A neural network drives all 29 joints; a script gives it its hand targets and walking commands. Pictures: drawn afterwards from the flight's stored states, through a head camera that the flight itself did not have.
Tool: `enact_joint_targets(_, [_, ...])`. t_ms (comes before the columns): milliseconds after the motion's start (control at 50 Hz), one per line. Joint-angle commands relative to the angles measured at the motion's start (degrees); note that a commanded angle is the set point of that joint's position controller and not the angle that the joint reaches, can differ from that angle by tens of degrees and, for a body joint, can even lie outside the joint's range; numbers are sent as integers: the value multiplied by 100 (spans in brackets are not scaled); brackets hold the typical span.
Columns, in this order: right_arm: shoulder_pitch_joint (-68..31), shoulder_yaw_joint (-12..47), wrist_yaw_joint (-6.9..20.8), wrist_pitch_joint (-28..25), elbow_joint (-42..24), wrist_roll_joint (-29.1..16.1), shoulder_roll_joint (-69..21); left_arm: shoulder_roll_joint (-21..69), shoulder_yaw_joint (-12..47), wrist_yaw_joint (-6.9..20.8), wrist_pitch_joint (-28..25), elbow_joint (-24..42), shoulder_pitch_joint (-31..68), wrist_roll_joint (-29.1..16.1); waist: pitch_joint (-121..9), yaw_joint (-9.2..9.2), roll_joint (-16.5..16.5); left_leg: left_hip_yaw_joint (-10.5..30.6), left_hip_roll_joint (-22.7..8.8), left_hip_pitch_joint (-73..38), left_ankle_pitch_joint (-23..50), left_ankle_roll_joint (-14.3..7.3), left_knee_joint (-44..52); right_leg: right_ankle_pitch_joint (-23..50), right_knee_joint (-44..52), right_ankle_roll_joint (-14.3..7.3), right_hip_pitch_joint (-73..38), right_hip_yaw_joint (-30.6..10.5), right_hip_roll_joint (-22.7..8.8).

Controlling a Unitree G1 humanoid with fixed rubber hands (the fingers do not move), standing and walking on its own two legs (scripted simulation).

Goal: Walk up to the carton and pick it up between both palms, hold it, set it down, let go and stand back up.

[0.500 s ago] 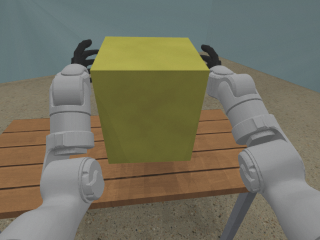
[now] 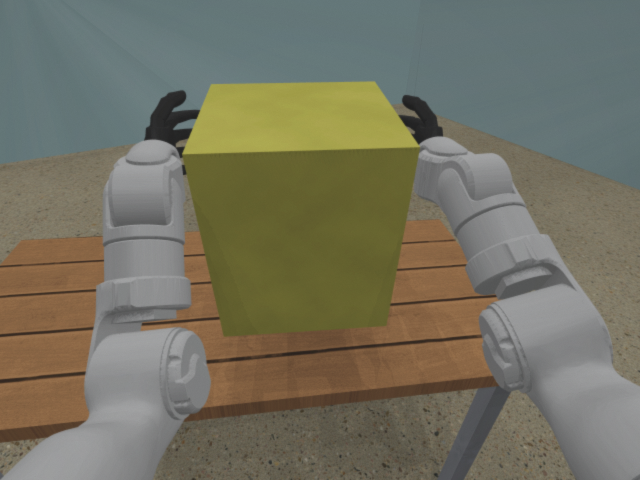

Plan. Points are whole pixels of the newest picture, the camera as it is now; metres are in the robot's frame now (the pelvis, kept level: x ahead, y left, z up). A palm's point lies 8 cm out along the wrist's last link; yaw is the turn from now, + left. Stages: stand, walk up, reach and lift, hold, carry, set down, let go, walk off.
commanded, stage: hold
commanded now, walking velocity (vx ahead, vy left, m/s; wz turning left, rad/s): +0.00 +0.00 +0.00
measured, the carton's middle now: (300, 207) +0.38 +0.01 +0.23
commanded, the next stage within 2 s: set down in 1.32 s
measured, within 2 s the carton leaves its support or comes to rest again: neither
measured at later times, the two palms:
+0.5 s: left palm (162, 141) +0.37 +0.16 +0.32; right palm (429, 145) +0.37 -0.14 +0.32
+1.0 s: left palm (164, 151) +0.36 +0.16 +0.31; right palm (430, 153) +0.36 -0.14 +0.31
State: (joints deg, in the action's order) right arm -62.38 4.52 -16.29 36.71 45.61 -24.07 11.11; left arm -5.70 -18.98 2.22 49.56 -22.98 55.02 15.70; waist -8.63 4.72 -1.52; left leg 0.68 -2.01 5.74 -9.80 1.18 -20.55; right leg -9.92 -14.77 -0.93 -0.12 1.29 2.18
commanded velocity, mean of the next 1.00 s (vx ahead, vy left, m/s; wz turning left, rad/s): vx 0.00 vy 0.00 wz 0.00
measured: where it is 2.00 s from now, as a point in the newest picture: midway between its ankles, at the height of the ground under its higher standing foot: outside the picture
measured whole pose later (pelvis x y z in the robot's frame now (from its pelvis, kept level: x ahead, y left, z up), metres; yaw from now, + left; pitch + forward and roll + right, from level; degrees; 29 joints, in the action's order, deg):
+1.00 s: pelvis -0.01 +0.00 +0.00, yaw +0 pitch -4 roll -1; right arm -63.2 1.7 -15.4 36.3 46.2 -21.5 10.5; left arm -5.3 -20.0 1.3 48.6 -24.3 56.6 15.5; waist -9.6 4.5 -1.0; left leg 0.4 -1.8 7.1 -8.6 0.9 -19.6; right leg -9.2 -14.9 -0.9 1.9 0.9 2.0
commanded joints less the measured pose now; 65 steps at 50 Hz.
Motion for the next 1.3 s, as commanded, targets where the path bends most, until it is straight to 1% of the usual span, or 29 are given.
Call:
enact_joint_targets(0, [-4240,824,781,-247,-1923,-905,-3396,3252,1819,844,-289,647,3698,-1106,-1643,-36,322,-44,389,-819,1651,170,-4,1374,78,357,-37,-108,279])
enact_joint_targets(20, [-4342,861,793,-277,-2032,-910,-3450,3283,1853,832,-295,653,3752,-1113,-1719,-80,300,-46,384,-788,1620,146,20,1287,80,356,-8,-83,300])
enact_joint_targets(40, [-4328,856,786,-313,-2156,-901,-3491,3372,2003,811,-320,794,3804,-1197,-1899,4,378,-51,380,-827,1668,172,-17,1379,61,351,-16,-93,307])
enact_joint_targets(60, [-4236,832,797,-283,-1970,-898,-3452,3335,1947,782,-310,732,3800,-1133,-1728,-12,414,-37,376,-817,1635,178,6,1270,69,334,27,-87,318])
enact_joint_targets(80, [-4307,741,797,-282,-1886,-790,-3404,3290,1825,792,-271,416,3731,-1053,-1457,-23,347,-67,389,-685,1357,129,64,1036,146,343,160,-93,282])
enact_joint_targets(100, [-4299,738,797,-282,-1799,-753,-3412,3298,1781,802,-254,309,3640,-1001,-1395,-38,320,-72,381,-629,1134,97,133,897,183,332,151,-120,263])
enact_joint_targets(120, [-4350,616,802,-276,-1691,-657,-3361,3319,1768,827,-247,162,3690,-1000,-1282,-7,370,-81,374,-503,861,82,197,666,199,303,207,-134,230])
enact_joint_targets(140, [-4228,625,803,-239,-1501,-639,-3394,3220,1670,848,-249,101,3625,-946,-1247,0,263,-77,375,-470,775,45,243,654,194,303,118,-157,222])
enact_joint_targets(160, [-4333,550,808,-274,-1564,-591,-3367,3302,1772,873,-256,90,3736,-1001,-1240,39,389,-69,349,-396,704,77,257,582,194,267,190,-149,214])
enact_joint_targets(180, [-4459,527,826,-277,-1512,-574,-3330,3315,1709,872,-248,-48,3719,-969,-1183,-23,352,-82,322,-364,599,63,293,422,216,235,219,-168,232])
enact_joint_targets(200, [-4436,479,830,-271,-1420,-533,-3305,3317,1743,877,-269,-56,3802,-997,-1211,3,384,-81,333,-351,518,60,301,354,221,239,253,-188,196])
enact_joint_targets(240, [-4611,524,857,-295,-1457,-547,-3454,3271,1661,855,-327,-126,3938,-1042,-1320,-77,228,-91,345,-286,442,9,321,305,206,272,295,-187,187])
enact_joint_targets(260, [-4628,447,866,-297,-1394,-535,-3415,3338,1784,839,-372,-61,4121,-1113,-1498,20,377,-58,324,-302,399,43,314,294,169,260,261,-171,203])
enact_joint_targets(280, [-4765,458,889,-328,-1444,-531,-3428,3323,1649,821,-359,-302,4010,-1072,-1355,-127,341,-69,329,-229,357,2,312,190,193,257,345,-176,195])
enact_joint_targets(300, [-4716,339,905,-301,-1186,-470,-3428,3310,1627,817,-398,-348,4168,-1045,-1322,-26,327,-47,294,-160,190,-3,385,59,181,256,338,-152,211])
enact_joint_targets(320, [-4726,362,935,-298,-1038,-469,-3430,3206,1440,820,-393,-529,4081,-965,-1186,-161,228,-82,299,-93,136,-58,432,-2,208,261,360,-163,189])
enact_joint_targets(340, [-4561,361,932,-304,-1003,-482,-3386,3201,1432,841,-394,-507,3960,-940,-1282,-111,256,-82,305,-148,356,-19,400,260,189,236,246,-193,194])
enact_joint_targets(360, [-4540,430,908,-308,-1103,-535,-3408,3147,1425,858,-402,-451,3915,-967,-1464,-102,214,-80,341,-304,608,-11,307,480,188,259,189,-210,181])
enact_joint_targets(400, [-4595,463,865,-310,-1215,-616,-3399,3163,1440,885,-418,-396,3955,-1009,-1529,-90,288,-77,356,-400,828,25,205,711,185,272,177,-222,188])
enact_joint_targets(420, [-4580,520,851,-294,-1191,-644,-3459,3119,1395,892,-436,-325,3999,-1026,-1584,-120,194,-92,383,-447,914,28,174,798,172,318,136,-212,195])
enact_joint_targets(440, [-4472,466,795,-376,-1675,-694,-3260,3420,1637,885,-388,-157,3690,-1132,-1879,177,398,-18,369,-621,1382,97,45,1527,153,285,-73,-268,160])
enact_joint_targets(460, [-4396,548,729,-358,-1649,-749,-3235,3368,1576,888,-374,-41,3621,-1048,-1857,107,352,31,406,-682,1596,133,-7,1793,90,340,-236,-210,160])
enact_joint_targets(480, [-4253,637,689,-319,-1657,-784,-3254,3273,1562,902,-338,-20,3525,-975,-1676,197,267,-23,428,-735,1609,139,8,1942,77,397,-162,-194,165])
enact_joint_targets(560, [-4224,668,678,-273,-1801,-777,-3285,3207,1603,999,-258,221,3523,-893,-1438,120,300,-3,410,-626,1395,115,124,1497,131,369,-132,-148,158])
enact_joint_targets(660, [-4358,772,756,-325,-2034,-802,-3473,3369,1786,868,-282,498,3676,-987,-1568,21,351,-1,387,-727,1493,103,81,1260,126,354,23,-106,237])
enact_joint_targets(820, [-4360,650,854,-335,-1779,-617,-3433,3447,1821,756,-273,289,3666,-1035,-1477,5,322,-45,326,-517,886,37,244,672,194,292,206,-165,230])
enact_joint_targets(920, [-4370,571,869,-323,-1617,-566,-3384,3434,1774,759,-289,148,3695,-1051,-1487,31,327,-36,316,-439,784,41,268,672,195,271,190,-195,211])
enact_joint_targets(1020, [-4359,566,861,-314,-1548,-602,-3356,3397,1718,780,-303,108,3698,-1032,-1518,33,340,-16,325,-463,932,66,230,826,182,275,129,-198,206])
enact_joint_targets(1280, [-4336,662,824,-323,-1696,-714,-3404,3367,1730,800,-296,258,3663,-994,-1531,27,305,-13,361,-602,1207,75,149,1081,167,331,81,-170,210])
